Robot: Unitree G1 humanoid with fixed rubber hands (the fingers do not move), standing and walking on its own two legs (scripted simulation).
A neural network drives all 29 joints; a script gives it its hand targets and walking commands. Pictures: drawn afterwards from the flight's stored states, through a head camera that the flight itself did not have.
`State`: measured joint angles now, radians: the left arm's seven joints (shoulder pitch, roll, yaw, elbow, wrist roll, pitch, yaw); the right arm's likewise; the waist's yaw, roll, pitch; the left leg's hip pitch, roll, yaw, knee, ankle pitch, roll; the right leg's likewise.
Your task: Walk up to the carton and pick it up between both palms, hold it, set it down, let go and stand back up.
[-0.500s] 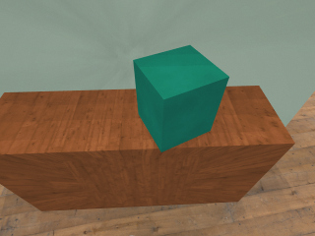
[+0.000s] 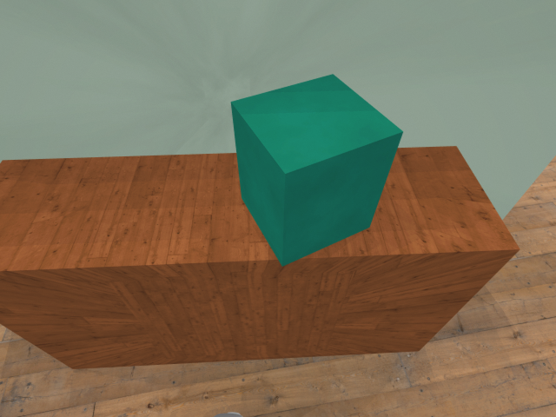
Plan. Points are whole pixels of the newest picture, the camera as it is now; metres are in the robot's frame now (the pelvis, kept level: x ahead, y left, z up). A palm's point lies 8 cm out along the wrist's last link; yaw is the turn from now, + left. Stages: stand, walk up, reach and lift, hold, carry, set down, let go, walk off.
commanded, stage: walk up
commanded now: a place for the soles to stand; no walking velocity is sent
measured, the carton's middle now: (307, 171) +0.54 -0.05 +0.02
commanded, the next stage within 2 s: none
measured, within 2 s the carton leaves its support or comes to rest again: neither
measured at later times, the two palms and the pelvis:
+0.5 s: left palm out of the picture +0.09 +0.31 -0.11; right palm out of the picture +0.08 -0.29 -0.11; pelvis +0.00 +0.00 +0.00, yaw +0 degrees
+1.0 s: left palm out of the picture +0.08 +0.31 -0.11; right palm out of the picture +0.07 -0.29 -0.11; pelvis +0.00 +0.00 +0.00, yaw +0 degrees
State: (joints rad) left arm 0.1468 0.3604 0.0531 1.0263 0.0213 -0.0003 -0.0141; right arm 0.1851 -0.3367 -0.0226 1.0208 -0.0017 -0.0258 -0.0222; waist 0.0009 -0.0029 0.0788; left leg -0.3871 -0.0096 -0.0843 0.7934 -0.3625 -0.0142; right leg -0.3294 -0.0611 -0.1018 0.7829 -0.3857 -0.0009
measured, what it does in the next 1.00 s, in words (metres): stands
